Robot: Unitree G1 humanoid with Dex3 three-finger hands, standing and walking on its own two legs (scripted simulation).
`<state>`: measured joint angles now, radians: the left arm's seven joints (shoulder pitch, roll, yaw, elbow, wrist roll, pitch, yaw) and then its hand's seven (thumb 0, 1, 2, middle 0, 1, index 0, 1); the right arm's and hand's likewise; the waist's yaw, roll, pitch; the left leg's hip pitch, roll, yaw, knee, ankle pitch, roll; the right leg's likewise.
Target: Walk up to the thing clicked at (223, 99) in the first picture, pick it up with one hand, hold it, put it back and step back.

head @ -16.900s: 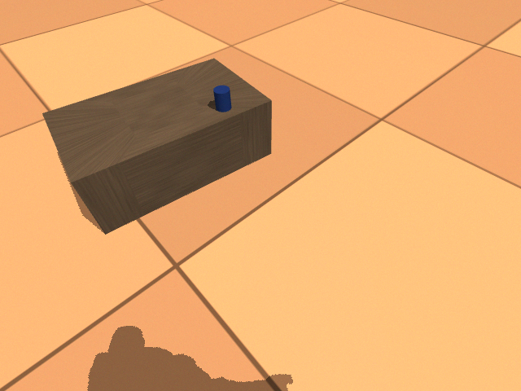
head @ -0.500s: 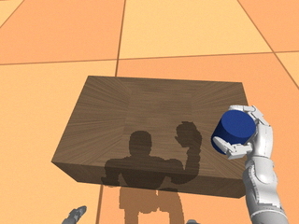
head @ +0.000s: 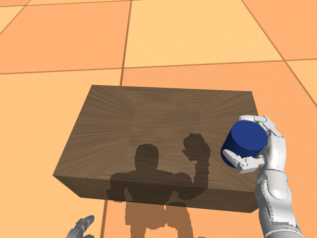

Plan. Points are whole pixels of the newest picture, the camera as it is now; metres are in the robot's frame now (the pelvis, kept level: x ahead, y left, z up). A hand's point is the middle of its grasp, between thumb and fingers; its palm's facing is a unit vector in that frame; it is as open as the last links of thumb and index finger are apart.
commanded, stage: hold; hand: right
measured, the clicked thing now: (241, 145) +0.34 -0.17 +0.04
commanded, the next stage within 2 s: none
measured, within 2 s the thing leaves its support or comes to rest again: neither
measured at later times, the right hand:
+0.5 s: hand (243, 146) +0.33 -0.17 +0.06, palm faces +0.22 +0.98 +0.01, open 10.7 cm
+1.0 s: hand (244, 149) +0.32 -0.17 +0.06, palm faces +0.22 +0.98 +0.01, open 10.7 cm
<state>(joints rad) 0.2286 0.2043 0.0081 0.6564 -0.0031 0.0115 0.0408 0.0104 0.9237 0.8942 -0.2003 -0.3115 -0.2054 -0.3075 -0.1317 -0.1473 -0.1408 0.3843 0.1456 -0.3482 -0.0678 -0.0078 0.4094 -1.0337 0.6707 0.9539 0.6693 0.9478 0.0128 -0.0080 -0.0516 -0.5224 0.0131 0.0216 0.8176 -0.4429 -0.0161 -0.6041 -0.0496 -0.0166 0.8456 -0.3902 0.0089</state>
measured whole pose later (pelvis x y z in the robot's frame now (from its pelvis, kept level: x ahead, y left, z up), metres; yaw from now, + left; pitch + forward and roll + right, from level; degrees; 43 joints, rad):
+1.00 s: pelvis +0.00 +0.00 +0.00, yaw +0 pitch +7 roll +1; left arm 0.22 0.20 0.01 0.66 0.00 0.00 0.04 0.01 0.92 0.90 -0.20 -0.31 -0.21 -0.31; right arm -0.10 -0.14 -0.14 0.36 0.15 -0.34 -0.07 -0.01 0.41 -1.04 0.67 0.96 0.67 0.95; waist 0.01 -0.01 -0.04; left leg -0.50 0.01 0.02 0.81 -0.43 -0.01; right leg -0.58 -0.05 -0.01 0.82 -0.37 0.01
